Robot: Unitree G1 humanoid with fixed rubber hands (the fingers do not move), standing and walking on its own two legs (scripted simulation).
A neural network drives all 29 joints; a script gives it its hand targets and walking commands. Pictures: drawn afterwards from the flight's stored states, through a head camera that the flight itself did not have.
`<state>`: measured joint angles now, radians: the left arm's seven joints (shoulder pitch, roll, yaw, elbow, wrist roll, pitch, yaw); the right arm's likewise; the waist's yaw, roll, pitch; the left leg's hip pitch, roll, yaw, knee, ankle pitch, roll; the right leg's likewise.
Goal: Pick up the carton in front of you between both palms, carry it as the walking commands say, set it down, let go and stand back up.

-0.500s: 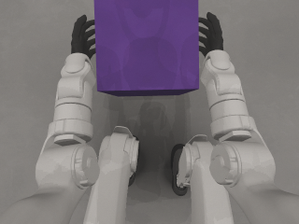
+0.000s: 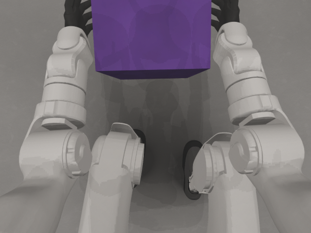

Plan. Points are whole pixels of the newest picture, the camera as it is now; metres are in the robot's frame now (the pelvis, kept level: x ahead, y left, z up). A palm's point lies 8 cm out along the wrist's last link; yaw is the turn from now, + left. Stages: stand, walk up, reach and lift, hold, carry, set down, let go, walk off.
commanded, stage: set down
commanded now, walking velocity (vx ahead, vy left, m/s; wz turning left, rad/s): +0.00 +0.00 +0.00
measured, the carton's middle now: (152, 33) +0.53 +0.08 -0.23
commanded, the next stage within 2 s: none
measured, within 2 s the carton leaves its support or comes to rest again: rests again in 0.28 s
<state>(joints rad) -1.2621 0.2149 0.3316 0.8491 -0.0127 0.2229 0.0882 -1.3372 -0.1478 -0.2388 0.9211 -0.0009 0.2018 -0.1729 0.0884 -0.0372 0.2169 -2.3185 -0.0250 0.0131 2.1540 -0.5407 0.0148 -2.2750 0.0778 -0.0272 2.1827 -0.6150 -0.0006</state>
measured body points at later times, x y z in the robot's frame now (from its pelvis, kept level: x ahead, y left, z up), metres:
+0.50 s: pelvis -0.01 +0.00 -0.01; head +0.35 +0.02 +0.26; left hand +0.51 +0.23 -0.18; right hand +0.55 -0.07 -0.18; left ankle +0.11 +0.11 -0.34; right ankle +0.10 -0.11 -0.34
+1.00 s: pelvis -0.01 +0.00 -0.01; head +0.35 +0.02 +0.24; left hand +0.50 +0.24 -0.20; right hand +0.55 -0.10 -0.20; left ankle +0.11 +0.11 -0.34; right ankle +0.10 -0.11 -0.34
